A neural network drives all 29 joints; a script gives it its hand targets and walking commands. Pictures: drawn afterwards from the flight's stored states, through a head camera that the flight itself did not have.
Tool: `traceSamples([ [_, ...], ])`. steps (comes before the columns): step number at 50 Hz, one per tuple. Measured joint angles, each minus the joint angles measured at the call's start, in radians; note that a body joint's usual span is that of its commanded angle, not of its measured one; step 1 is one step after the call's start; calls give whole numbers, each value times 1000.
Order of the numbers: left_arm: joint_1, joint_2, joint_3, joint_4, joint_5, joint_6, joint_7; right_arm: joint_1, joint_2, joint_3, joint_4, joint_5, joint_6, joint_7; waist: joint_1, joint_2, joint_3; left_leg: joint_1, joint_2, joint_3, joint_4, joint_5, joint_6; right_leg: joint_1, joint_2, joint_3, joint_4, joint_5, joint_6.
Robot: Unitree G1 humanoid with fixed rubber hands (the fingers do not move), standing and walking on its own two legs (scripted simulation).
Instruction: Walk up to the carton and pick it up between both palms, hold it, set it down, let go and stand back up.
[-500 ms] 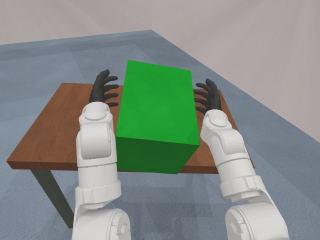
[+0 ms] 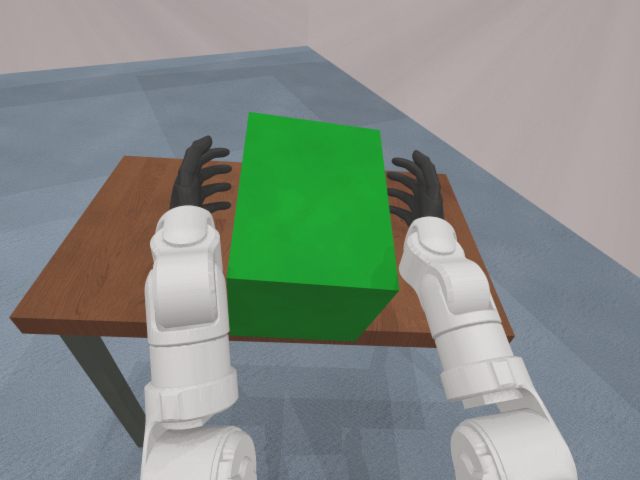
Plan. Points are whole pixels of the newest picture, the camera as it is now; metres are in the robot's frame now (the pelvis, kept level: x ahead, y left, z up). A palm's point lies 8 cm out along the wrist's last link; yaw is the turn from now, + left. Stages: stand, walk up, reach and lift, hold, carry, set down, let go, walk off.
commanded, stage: hold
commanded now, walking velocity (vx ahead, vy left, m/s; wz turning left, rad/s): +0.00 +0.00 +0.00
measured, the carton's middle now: (304, 232) +0.42 +0.01 +0.12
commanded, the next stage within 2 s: none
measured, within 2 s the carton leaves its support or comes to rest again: neither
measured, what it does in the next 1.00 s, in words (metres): stands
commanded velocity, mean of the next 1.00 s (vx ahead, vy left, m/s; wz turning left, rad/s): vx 0.00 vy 0.00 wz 0.00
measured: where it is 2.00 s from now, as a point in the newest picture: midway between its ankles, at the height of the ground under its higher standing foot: outside the picture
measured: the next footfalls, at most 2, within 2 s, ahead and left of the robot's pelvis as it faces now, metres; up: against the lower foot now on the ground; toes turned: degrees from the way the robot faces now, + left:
none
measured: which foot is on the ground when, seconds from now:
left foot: down 0.00-1.00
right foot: down 0.00-1.00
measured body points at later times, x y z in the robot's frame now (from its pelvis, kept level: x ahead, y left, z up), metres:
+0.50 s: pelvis +0.00 +0.00 +0.00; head -0.03 +0.04 +0.45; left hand +0.36 +0.14 +0.21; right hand +0.36 -0.13 +0.19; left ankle +0.06 +0.11 -0.75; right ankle +0.00 -0.08 -0.75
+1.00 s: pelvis -0.01 +0.00 +0.00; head -0.05 +0.04 +0.44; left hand +0.36 +0.13 +0.21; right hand +0.37 -0.13 +0.19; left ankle +0.06 +0.11 -0.75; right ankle +0.00 -0.08 -0.75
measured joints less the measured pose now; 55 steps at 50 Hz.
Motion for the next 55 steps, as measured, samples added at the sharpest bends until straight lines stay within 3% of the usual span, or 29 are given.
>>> traceSamples([
  [5,40,-11,-8,-41,16,1,-13,37,-1,28,-38,11,5,-13,-9,3,-4,19,0,2,-4,-6,0,23,1,4,-15,2,2],
  [15,-10,-8,5,26,-1,-2,-7,1,-13,0,13,5,4,-4,-2,-1,11,17,3,5,-3,-2,-2,10,2,6,7,-6,-1],
  [24,51,-8,5,-34,15,-9,-33,50,-4,49,-49,28,2,-37,-12,-7,-3,40,2,1,-12,-3,-5,38,4,4,-9,-5,-3],
  [31,27,-2,-2,20,-2,5,-20,24,-18,28,13,12,9,-15,7,2,2,27,1,-1,-4,2,-4,18,1,1,17,-10,-2],
  [37,12,6,-7,27,-19,-17,2,6,-6,7,19,-12,-12,-9,-1,18,2,4,2,-3,-6,14,-2,-3,3,-3,11,3,-3],
  [42,7,-8,12,44,-5,-35,-13,18,1,3,3,-15,-10,-21,-7,2,-16,12,3,-2,-11,15,-2,4,4,-1,8,3,-3],
  [49,-52,-5,34,122,4,-17,-13,-52,-10,-40,116,-32,-12,14,6,-11,-18,3,5,6,-3,13,-3,-17,2,4,38,-9,-1],
  [55,-24,-4,18,61,9,-25,0,-41,1,-28,73,-22,-26,9,-5,4,-20,-9,4,2,-5,14,-2,-17,4,-1,15,1,-4],
])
